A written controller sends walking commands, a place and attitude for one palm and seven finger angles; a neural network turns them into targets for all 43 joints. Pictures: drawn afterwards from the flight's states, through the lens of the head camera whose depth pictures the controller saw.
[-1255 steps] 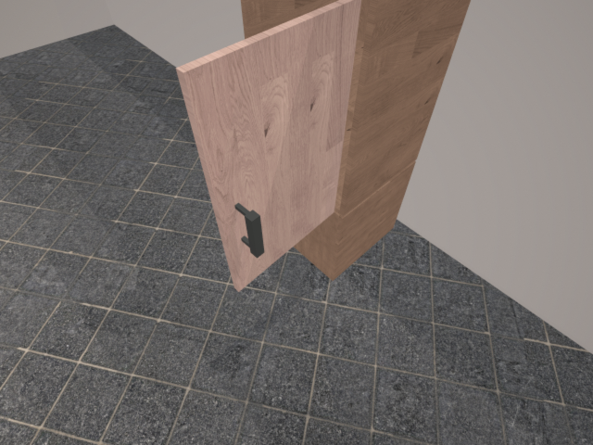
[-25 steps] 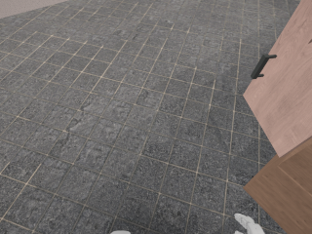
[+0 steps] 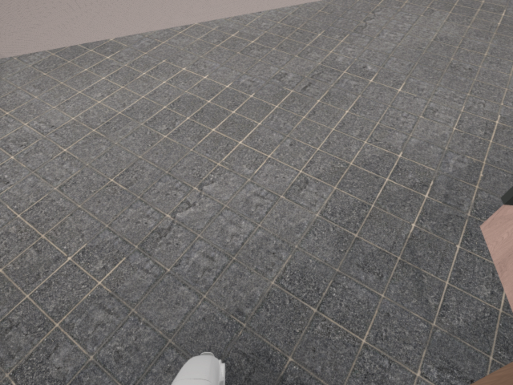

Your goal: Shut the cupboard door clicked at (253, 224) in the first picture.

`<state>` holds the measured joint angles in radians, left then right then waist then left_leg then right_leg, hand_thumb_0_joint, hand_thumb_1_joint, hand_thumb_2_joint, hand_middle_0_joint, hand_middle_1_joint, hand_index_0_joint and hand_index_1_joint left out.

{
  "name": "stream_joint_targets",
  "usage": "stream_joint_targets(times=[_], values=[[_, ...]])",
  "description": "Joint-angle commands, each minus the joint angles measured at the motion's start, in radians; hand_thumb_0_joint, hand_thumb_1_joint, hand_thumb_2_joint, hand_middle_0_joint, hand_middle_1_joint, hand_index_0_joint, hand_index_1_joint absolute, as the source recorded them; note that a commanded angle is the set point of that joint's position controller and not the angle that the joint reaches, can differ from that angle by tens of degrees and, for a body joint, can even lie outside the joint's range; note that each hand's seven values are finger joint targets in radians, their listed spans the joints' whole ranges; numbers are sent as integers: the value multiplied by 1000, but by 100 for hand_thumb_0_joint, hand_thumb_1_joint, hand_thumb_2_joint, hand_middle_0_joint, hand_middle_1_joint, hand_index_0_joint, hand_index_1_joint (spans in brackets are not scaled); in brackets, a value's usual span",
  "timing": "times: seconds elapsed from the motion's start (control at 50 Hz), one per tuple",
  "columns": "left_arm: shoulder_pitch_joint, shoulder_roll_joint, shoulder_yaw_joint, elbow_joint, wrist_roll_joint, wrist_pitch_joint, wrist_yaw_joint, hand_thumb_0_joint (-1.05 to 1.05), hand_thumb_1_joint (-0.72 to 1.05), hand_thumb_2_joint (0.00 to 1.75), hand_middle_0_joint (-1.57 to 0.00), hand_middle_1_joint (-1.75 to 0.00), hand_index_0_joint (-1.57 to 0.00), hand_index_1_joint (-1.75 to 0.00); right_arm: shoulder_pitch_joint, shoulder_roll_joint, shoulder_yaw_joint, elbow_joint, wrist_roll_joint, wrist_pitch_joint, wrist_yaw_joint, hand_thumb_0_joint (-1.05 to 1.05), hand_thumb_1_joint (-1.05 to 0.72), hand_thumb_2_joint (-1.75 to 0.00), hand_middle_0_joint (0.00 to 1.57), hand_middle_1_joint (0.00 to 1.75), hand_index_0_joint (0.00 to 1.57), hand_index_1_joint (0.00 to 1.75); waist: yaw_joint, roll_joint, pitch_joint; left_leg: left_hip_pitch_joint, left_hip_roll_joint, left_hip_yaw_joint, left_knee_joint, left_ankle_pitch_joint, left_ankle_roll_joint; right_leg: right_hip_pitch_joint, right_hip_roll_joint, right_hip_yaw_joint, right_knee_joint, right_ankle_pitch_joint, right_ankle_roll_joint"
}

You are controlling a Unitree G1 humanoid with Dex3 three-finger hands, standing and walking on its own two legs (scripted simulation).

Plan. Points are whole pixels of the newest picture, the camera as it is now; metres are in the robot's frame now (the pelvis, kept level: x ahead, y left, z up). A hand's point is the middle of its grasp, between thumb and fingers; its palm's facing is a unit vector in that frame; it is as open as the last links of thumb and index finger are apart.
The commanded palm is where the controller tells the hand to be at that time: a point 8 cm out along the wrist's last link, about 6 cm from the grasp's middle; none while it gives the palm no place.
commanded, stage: walk to a spot facing it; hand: left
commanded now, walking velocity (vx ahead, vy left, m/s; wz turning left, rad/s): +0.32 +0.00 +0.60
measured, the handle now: out of the picture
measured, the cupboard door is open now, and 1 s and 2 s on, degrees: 63 63 63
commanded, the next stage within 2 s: turn to face it in 0.92 s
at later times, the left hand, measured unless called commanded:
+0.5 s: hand (134, 300) +0.28 +0.26 -0.15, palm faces +0.20 -0.96 -0.22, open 7.4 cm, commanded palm none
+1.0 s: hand (150, 312) +0.27 +0.24 -0.18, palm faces +0.53 -0.82 -0.23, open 7.3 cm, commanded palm none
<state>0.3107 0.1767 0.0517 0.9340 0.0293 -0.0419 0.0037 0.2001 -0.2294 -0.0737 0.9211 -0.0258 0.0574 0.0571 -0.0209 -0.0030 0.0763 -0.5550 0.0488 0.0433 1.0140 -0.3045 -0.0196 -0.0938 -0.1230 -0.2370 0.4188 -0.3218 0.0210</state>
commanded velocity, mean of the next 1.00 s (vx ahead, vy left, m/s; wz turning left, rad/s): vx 0.26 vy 0.00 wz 0.50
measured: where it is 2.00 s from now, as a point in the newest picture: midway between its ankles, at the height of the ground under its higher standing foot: (223, 296)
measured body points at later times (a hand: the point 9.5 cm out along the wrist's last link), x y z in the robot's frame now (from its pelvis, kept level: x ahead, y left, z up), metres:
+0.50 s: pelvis +0.19 +0.04 +0.00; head +0.23 +0.05 +0.44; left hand +0.27 +0.31 -0.13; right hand +0.25 -0.18 -0.16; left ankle +0.13 +0.13 -0.74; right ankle +0.32 -0.09 -0.71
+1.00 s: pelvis +0.40 +0.08 -0.01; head +0.44 +0.12 +0.43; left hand +0.24 +0.28 -0.16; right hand +0.65 -0.07 -0.14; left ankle +0.46 +0.22 -0.72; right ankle +0.35 -0.07 -0.74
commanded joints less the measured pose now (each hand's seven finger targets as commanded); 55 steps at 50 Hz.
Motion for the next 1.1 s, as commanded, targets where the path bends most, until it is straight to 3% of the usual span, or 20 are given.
stream_joint_targets(times=[0.0, 0.06, 0.1, 0.12, 0.14, 0.16, 0.18, 0.26, 0.48, 0.54, 0.58, 0.62, 0.66, 0.72, 0.94, 0.98, 1.0, 1.02, 1.04, 1.08], values=[[114, 188, 58, -11, 3, -28, 15, 0, 90, 90, -20, -30, -20, -30, -187, -7, 9, -124, -1, -48, 12, 0, -90, -90, 20, 30, 20, 30, 77, -155, 1, -79, 7, 59, -215, 9, 21, 148, -233, 58, -142, 411, -93], [99, 210, 65, -10, 3, -25, 13, 0, 90, 90, -20, -30, -20, -30, -157, -25, 8, -126, 0, -62, 9, 0, -90, -90, 20, 30, 20, 30, 54, -173, -24, 47, -22, 96, -327, -41, 57, 150, -263, 31, -52, 544, -92], [62, 233, 69, -15, -7, -21, 10, 0, 90, 90, -20, -30, -20, -30, 13, -66, -7, -82, -7, -73, -3, 0, -90, -90, 20, 30, 20, 30, -42, -123, -113, 347, -95, 148, -444, 17, 84, 41, -214, -52, 191, 626, -58], [50, 214, 65, -30, -11, -19, 1, 0, 90, 90, -20, -30, -20, -30, 169, -145, -28, -43, -10, -77, -16, 0, -90, -90, 20, 30, 20, 30, -122, -5, -208, 634, -35, 46, -504, 33, 118, -144, -179, -64, 450, 474, -23], [30, 142, 52, -88, -20, -14, -19, 0, 90, 90, -20, -30, -20, -30, 295, -294, -68, -17, -20, -83, -29, 0, -90, -90, 20, 30, 20, 30, -167, 311, -271, 846, 305, -501, -604, 52, 261, -541, -3, -29, 798, -219, 42], [-97, 155, 42, -151, -11, -13, -12, 0, 90, 90, -20, -30, -20, -30, 338, -319, -66, 8, -2, -76, -43, 0, -90, -90, 20, 30, 20, 30, -184, 208, -256, 811, 392, -621, -699, 78, 322, -651, 5, 143, 898, -284, 19], [-161, 147, 46, -169, -11, -15, -3, 0, 90, 90, -20, -30, -20, -30, 287, -285, -54, -10, -1, -81, -54, 0, -90, -90, 20, 30, 20, 30, -149, 68, -181, 664, 382, -577, -712, -2, 304, -662, -14, 188, 939, -220, 9], [-50, 106, 52, -77, 6, 8, -23, 0, 90, 90, -20, -30, -20, -30, 74, -131, -1, -51, -6, -109, -71, 0, -90, -90, 20, 30, 20, 30, -18, 137, -71, 384, 208, -314, -759, 39, 216, -523, -49, 228, 743, -35, 19], [-185, 107, 40, -137, 1, 8, -37, 0, 90, 90, -20, -30, -20, -30, 110, -123, -14, 13, 0, -116, -60, 0, -90, -90, 20, 30, 20, 30, 4, 96, 4, 329, 143, -221, -759, 98, 209, -319, 46, 160, 256, 152, 38], [-26, 142, 54, -94, 2, -7, -30, 0, 90, 90, -20, -30, -20, -30, 88, -113, -13, 19, 6, -112, -62, 0, -90, -90, 20, 30, 20, 30, 87, 42, -43, 220, 78, -192, -544, 148, 158, 0, 73, 164, 97, 158, 10], [229, 314, 95, -33, 15, -23, -9, 0, 90, 90, -20, -30, -20, -30, 126, -21, 0, -24, 24, -124, -54, 0, -90, -90, 20, 30, 20, 30, 165, -360, -225, -88, -145, -25, 74, -291, 72, 360, -370, 712, -149, -1, -147], [86, 232, 78, -60, 8, -21, 4, 0, 90, 90, -20, -30, -20, -30, 78, -53, -14, -21, 5, -119, -50, 0, -90, -90, 20, 30, 20, 30, 104, -216, -127, -190, -31, -119, 348, -163, 73, 190, -380, 702, -197, -132, -189], [-15, 136, 50, -74, 4, -32, 9, 0, 90, 90, -20, -30, -20, -30, 32, -24, -8, -4, 2, -103, -36, 0, -90, -90, 20, 30, 20, 30, 47, -85, -60, -125, 31, -113, 314, -16, 52, 6, -287, 390, -178, 85, -138], [-3, 109, 43, -51, 5, -47, 11, 0, 90, 90, -20, -30, -20, -30, 43, 8, -3, 0, 0, -73, -23, 0, -90, -90, 20, 30, 20, 30, 15, -141, -47, -105, 37, -59, 200, 25, 25, -20, -237, 181, -168, 388, -113], [58, 224, 52, -17, -3, -30, 16, 0, 90, 90, -20, -30, -20, -30, -83, -40, 17, -88, -2, -63, -7, 0, -90, -90, 20, 30, 20, 30, -6, -160, -81, 140, -68, 128, -341, 55, 74, 122, -249, -31, 87, 957, -78], [22, 240, 57, -38, -11, -17, 16, 0, 90, 90, -20, -30, -20, -30, 115, -140, -11, -48, -9, -64, -14, 0, -90, -90, 20, 30, 20, 30, -116, -71, -192, 497, -49, 57, -495, 238, 101, -63, -204, -66, 449, 705, -20], [49, 178, 44, -70, -29, -9, 3, 0, 90, 90, -20, -30, -20, -30, 209, -281, -42, -36, -20, -71, -26, 0, -90, -90, 20, 30, 20, 30, -134, 219, -301, 752, 266, -355, -495, 666, 243, -393, -20, -41, 786, -132, 44], [24, 151, 24, -112, -23, 0, 16, 0, 90, 90, -20, -30, -20, -30, 247, -329, -36, -32, 3, -70, -44, 0, -90, -90, 20, 30, 20, 30, -128, 181, -365, 759, 419, -510, -562, 849, 336, -489, 32, 130, 922, -372, 29], [21, 137, 25, -121, -20, -2, 30, 0, 90, 90, -20, -30, -20, -30, 195, -289, -18, -48, 4, -76, -55, 0, -90, -90, 20, 30, 20, 30, -95, 50, -268, 675, 405, -395, -544, 870, 326, -511, 16, 187, 926, -295, 19], [49, 108, 8, -53, -12, 25, 30, 0, 90, 90, -20, -30, -20, -30, 16, -197, 13, -87, 11, -87, -77, 0, -90, -90, 20, 30, 20, 30, -27, 221, -203, 449, 337, -302, -647, 520, 263, -465, -19, 245, 862, -222, 21]])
